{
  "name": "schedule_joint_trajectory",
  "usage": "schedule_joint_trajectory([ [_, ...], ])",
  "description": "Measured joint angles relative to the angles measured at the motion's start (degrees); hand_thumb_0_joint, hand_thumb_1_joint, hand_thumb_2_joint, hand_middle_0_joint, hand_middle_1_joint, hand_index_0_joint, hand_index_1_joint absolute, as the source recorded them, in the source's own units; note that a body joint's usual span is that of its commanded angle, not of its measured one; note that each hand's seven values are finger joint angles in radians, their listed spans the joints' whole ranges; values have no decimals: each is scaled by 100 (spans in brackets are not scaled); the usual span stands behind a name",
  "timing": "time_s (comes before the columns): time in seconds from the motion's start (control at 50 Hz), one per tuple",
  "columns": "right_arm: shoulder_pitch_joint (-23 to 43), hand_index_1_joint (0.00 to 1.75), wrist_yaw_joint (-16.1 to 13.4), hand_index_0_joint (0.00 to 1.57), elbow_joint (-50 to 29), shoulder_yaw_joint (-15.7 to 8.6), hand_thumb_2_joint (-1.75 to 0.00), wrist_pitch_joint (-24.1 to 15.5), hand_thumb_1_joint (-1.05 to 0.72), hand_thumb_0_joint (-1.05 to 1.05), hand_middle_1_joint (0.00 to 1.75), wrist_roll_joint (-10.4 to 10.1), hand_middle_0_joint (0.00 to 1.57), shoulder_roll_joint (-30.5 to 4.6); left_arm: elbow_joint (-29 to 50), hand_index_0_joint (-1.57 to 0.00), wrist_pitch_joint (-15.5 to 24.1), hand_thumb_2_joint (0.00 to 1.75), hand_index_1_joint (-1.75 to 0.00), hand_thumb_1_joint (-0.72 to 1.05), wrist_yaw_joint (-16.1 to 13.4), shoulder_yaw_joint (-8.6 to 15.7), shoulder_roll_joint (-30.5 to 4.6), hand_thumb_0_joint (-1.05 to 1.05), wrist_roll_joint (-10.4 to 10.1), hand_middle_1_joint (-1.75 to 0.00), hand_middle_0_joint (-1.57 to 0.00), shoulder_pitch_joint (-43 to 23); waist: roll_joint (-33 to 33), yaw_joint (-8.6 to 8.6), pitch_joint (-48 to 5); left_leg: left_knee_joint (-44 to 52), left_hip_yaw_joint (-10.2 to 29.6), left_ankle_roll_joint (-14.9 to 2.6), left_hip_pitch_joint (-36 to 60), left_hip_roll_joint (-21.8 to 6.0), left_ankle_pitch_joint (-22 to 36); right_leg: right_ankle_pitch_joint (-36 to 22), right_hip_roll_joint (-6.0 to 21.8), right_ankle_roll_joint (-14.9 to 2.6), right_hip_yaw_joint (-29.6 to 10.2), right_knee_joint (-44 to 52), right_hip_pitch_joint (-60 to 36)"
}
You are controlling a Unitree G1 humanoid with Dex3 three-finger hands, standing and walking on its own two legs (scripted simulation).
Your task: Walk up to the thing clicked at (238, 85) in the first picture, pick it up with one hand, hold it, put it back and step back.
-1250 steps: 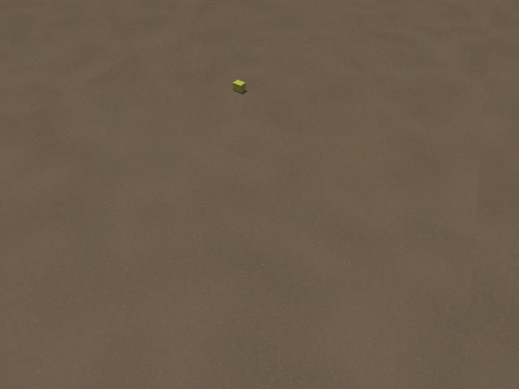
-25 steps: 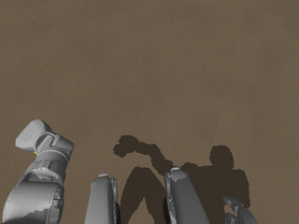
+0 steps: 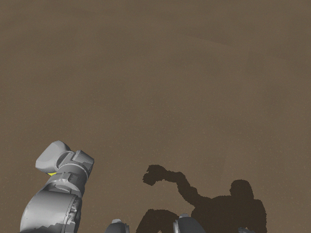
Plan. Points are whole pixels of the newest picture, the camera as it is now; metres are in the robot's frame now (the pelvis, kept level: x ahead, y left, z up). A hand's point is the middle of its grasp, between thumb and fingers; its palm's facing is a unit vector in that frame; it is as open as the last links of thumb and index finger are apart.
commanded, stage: lift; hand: left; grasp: from above
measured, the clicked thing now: (67, 169) +0.34 +0.25 -0.11
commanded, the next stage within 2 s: hold in 0.22 s
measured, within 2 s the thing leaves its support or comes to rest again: neither
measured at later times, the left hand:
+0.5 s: hand (54, 162) +0.33 +0.25 -0.02, palm faces -0.24 -0.39 -0.89, open 8.5 cm
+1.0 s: hand (55, 153) +0.35 +0.24 +0.01, palm faces -0.21 -0.39 -0.90, open 8.6 cm
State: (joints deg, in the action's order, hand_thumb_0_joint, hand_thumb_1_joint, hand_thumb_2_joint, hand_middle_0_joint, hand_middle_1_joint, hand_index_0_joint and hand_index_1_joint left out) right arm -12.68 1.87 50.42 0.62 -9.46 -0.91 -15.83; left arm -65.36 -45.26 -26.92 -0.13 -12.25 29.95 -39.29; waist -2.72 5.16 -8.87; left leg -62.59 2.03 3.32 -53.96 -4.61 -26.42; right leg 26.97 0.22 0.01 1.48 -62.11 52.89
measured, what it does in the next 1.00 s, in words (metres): rises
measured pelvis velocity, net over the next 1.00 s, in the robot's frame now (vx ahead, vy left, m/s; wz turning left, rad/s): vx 0.04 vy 0.01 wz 0.00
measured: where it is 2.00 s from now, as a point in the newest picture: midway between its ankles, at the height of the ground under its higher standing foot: outside the picture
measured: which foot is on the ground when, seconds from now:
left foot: down 0.00-1.00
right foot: down 0.00-1.00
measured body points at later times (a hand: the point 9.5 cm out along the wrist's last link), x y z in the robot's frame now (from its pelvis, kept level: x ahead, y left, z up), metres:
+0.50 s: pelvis +0.02 +0.01 +0.05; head +0.06 +0.00 +0.50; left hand +0.34 +0.26 +0.03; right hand +0.12 -0.24 -0.08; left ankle +0.03 +0.15 -0.66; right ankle +0.03 -0.12 -0.66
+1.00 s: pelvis +0.04 +0.01 +0.06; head +0.07 -0.01 +0.51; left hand +0.36 +0.25 +0.06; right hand +0.16 -0.25 -0.07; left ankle +0.03 +0.15 -0.66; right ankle +0.03 -0.12 -0.66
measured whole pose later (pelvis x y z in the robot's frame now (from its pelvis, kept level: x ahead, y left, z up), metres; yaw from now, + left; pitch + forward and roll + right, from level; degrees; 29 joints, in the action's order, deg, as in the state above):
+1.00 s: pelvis +0.04 +0.01 +0.06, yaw +0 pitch +8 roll +0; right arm -10.2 5.9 49.7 0.2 -7.7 -1.0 -16.2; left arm -61.2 -48.9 -25.8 -4.4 -8.1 29.6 -35.5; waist -2.1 1.5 -5.0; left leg -39.6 -0.5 2.5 -27.8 -3.1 -19.9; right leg 21.1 1.6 0.8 0.3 -40.7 27.7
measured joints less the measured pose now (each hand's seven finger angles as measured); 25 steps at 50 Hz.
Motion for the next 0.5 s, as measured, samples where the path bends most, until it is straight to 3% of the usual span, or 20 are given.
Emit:
schedule_joint_trajectory([
  [0.5, 71, 30, 204, 20, 38, 17, -89, 8, -90, 1, 30, -7, 20, 37, 41, -83, -198, 28, -38, 24, 70, -301, 268, -2, 2, -37, -84, 278, 117, -224, 245, 1744, -199, -106, 1916, 143, 546, -527, 136, 96, -95, 1690, -1877],
])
